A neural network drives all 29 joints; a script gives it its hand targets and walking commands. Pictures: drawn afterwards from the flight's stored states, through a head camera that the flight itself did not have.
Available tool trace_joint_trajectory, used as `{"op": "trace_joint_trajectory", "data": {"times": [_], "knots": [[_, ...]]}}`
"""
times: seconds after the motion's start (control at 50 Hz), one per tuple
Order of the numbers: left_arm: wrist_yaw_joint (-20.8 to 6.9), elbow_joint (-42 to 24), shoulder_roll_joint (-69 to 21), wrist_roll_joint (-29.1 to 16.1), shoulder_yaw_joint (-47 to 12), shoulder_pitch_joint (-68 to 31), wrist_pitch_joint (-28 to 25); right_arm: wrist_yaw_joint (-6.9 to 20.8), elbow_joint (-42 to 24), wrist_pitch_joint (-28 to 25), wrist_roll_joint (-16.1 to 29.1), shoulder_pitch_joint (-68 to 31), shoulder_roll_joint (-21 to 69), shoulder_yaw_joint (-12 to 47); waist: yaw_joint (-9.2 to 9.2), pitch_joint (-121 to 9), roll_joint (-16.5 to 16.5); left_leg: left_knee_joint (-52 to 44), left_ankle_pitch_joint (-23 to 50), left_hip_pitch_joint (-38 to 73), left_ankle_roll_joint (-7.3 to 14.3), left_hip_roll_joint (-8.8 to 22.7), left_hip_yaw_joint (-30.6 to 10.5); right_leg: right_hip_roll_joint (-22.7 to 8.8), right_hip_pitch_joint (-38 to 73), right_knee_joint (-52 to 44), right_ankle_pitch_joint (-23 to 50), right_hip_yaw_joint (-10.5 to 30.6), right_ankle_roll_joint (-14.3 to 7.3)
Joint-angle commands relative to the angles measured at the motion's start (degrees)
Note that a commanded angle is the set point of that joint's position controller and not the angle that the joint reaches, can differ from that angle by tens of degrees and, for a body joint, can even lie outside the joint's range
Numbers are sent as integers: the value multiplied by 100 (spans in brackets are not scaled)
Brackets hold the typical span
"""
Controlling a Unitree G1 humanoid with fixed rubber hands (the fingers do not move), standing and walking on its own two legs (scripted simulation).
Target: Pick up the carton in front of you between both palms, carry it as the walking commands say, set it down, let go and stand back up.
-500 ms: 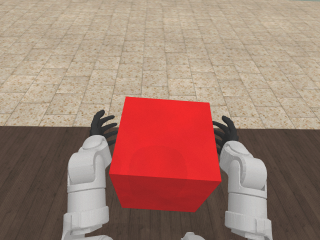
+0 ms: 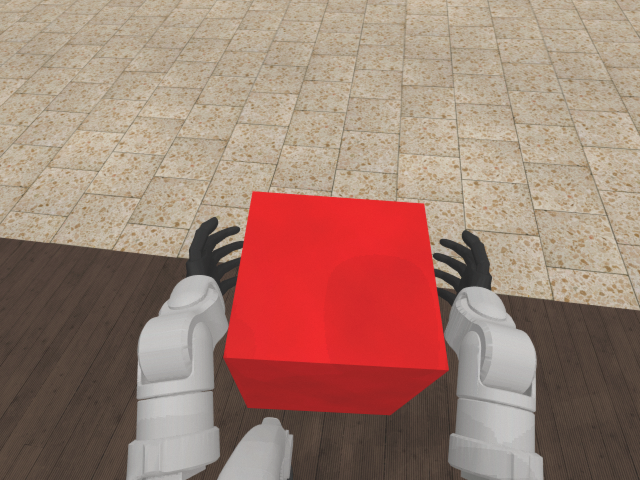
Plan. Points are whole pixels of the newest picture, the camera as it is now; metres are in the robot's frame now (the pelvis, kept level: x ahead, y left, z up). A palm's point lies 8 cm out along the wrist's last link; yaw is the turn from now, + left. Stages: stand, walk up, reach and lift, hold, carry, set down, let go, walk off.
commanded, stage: carry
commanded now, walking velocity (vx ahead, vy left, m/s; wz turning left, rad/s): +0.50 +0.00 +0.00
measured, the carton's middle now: (328, 314) +0.33 +0.03 -0.01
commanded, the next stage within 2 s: none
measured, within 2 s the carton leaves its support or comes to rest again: neither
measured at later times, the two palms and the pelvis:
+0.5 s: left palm (292, 119) +0.66 +0.12 +0.05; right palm (474, 137) +0.63 -0.19 +0.04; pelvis +0.32 -0.01 -0.04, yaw -4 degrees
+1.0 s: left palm (319, 47) +0.94 +0.10 +0.03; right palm (460, 54) +0.95 -0.21 +0.01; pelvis +0.62 -0.05 -0.07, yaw -2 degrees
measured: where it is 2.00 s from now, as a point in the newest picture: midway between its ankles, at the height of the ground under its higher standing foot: (363, 211)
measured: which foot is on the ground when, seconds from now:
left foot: up 0.00-0.18, down 0.20-0.66, up 0.68-1.00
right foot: down 0.00-0.22, up 0.24-0.62, down 0.64-1.00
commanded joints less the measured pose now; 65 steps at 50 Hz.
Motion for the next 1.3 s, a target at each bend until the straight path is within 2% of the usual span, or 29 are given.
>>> {"op": "trace_joint_trajectory", "data": {"times": [0.0,0.08,0.12,0.14,0.16,0.18,0.2,0.22,0.28,0.4,0.48,0.52,0.56,0.58,0.6,0.62,0.7,0.78,0.84,0.92,0.96,0.98,1.02,1.04,1.06,1.12,1.16,1.22,1.28], "knots": [[-35,-659,-3854,-1044,-3708,-3009,-22,-16,-701,-9,925,-2971,3794,3556,32,-2212,-606,-1608,1371,146,176,-230,478,-1087,2461,-318,4333,907,-29],[126,-579,-3091,-641,-3317,-2561,172,-58,-167,360,801,-2503,3329,3269,66,-1992,-506,-3278,2438,1578,217,-771,1306,-681,2171,446,5168,441,331],[199,-74,-3100,-476,-3196,-2494,381,-41,-205,487,840,-2625,3143,3155,-579,-2475,-676,-3468,2703,3321,460,-263,521,-901,1523,1771,4598,328,554],[218,19,-3343,-570,-3174,-2517,471,-62,-404,536,889,-2812,2971,3110,-682,-2684,89,-3094,3765,4479,556,432,-30,-666,609,2816,2993,325,621],[238,-100,-3049,-414,-3083,-2740,562,-93,40,626,796,-2609,2920,3042,-760,-2887,1320,-2406,5171,5617,1110,1564,-1437,-142,-1194,4240,-475,158,698],[236,-95,-3218,-517,-3165,-2867,606,-122,16,585,744,-2626,2949,2921,-954,-3435,1742,-2586,4149,6485,1671,1940,-2962,351,-2413,5302,-2026,388,641],[250,-40,-3139,-507,-3187,-3126,648,-148,281,642,736,-2697,2963,2724,-910,-2820,1622,-2944,2602,5945,1735,1994,-3676,135,-3001,5671,-1957,739,429],[260,150,-3413,-548,-2954,-3155,608,-114,111,624,937,-3020,3358,3010,-875,-2581,462,-3442,812,5173,1676,1765,-3651,-28,-3157,5397,-1643,953,294],[202,-284,-3875,-664,-2805,-3727,277,119,-297,444,1600,-3967,4301,3761,-663,-2415,-400,-3370,1405,4072,1467,1410,-2385,-578,-2612,3791,-1411,755,513],[134,515,-3977,-64,-2813,-2796,310,139,-84,305,1194,-3636,4134,3746,-684,-2306,868,-3345,2262,3494,1212,1086,-1001,-566,-1655,1583,477,225,575],[120,-88,-3762,-519,-3192,-3654,217,73,396,328,982,-3075,4121,3453,-855,-2004,313,-2969,2749,3836,848,705,-663,-360,-1245,217,1516,-93,434],[123,-151,-3812,-620,-3332,-3439,242,18,82,294,935,-2967,4001,3396,-939,-2093,757,-2693,2769,4225,792,724,-550,-235,-1264,-195,1694,-124,371],[167,81,-3668,-631,-3234,-3207,271,-64,315,371,729,-2802,3661,3149,-369,-2474,648,-1471,2513,3782,353,347,-48,-285,339,-598,1693,-258,307],[203,306,-3445,-465,-3171,-2888,323,-92,231,390,690,-2744,3478,3127,-262,-2798,130,-567,1307,2935,7,150,92,-1123,1545,-222,3193,811,110],[210,321,-3245,-501,-3001,-2880,341,-105,264,459,667,-2714,3417,3260,-115,-3168,-1324,814,-727,1135,-113,-287,-63,-2293,3082,399,4868,2491,-635],[252,388,-3169,-463,-2917,-2690,361,-112,179,472,783,-2840,3518,3333,-34,-3300,-1948,1978,-2490,-179,-184,-604,-104,-2789,3881,229,4758,3398,-1243],[147,140,-4290,-774,-3328,-3308,264,23,-190,277,1119,-3564,4022,3164,-32,-2354,-176,1434,-1646,-651,-45,16,-342,-2188,2167,-129,2502,2508,-620],[14,-331,-4153,-922,-3582,-3558,50,55,5,108,926,-3259,4196,3298,-98,-2392,-868,17,-831,72,-45,138,-30,-1933,1524,-601,1711,1688,-498],[4,-226,-3962,-918,-3509,-3024,27,-10,-159,135,877,-3073,4054,3412,-70,-2167,-1264,-990,537,395,4,34,214,-1407,1365,-665,3125,1057,-269],[101,-993,-3778,-1130,-3931,-3730,17,9,-232,159,899,-2878,3760,3229,60,-2114,-530,-2515,1254,1138,119,-214,575,-1377,1716,-482,3008,873,-107],[135,-286,-3602,-1047,-3767,-3047,163,-28,-288,234,871,-2662,3339,3140,-149,-2191,-950,-3313,1863,1714,160,-177,483,-1077,1991,251,3034,344,133],[190,-12,-3330,-661,-3447,-2483,276,-66,95,358,626,-2237,3076,3036,-179,-2122,-388,-3344,2242,2408,288,-513,947,-838,1513,664,3396,265,143],[259,193,-3333,-364,-3291,-2508,449,-57,147,429,676,-2326,2811,2892,-566,-2811,563,-2635,3230,4668,608,766,-472,-498,-210,2526,669,31,623],[297,244,-3453,-404,-3336,-2559,519,-52,159,443,707,-2485,2827,2799,-726,-3186,1707,-2802,2990,5865,1151,1825,-2348,-7,-1741,3688,-1706,193,731],[310,344,-3520,-422,-3270,-2601,577,-78,220,457,816,-2728,2951,2849,-871,-3325,1735,-3039,1806,6264,1540,2244,-3862,130,-2657,4678,-2230,508,617],[274,100,-4209,-551,-3239,-3365,385,131,101,376,1218,-3211,4023,3197,-795,-2713,653,-3422,968,5293,1095,1662,-2689,-478,-3133,4401,-1241,668,580],[170,106,-4631,-733,-3317,-3831,244,263,-74,240,1371,-3647,4284,3322,-625,-2336,447,-3865,604,4293,272,1261,-2194,-496,-2289,3528,-747,601,595],[180,-305,-4367,-613,-3357,-3675,-14,326,-884,3,1697,-4188,4369,3802,-581,-2673,386,-3742,1711,4899,567,1295,-1655,-564,-2628,3529,-218,451,661],[218,177,-3739,-131,-3220,-2700,56,202,-79,103,1120,-3065,3679,3521,-669,-2432,338,-3611,2332,4668,887,1208,-1132,-747,-2650,2838,125,536,644]]}}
